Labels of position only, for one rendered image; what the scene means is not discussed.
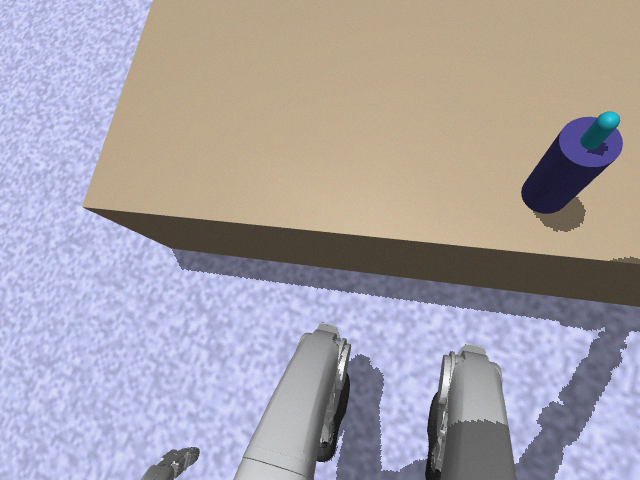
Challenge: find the bottle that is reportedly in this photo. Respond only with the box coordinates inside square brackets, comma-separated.
[521, 111, 623, 214]

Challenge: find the left robot foot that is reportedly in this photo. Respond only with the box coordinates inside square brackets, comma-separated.
[317, 373, 350, 462]

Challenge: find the left robot hand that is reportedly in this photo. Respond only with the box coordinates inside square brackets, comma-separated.
[141, 447, 200, 480]

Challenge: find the right robot foot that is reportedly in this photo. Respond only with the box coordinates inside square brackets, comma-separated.
[425, 392, 441, 480]

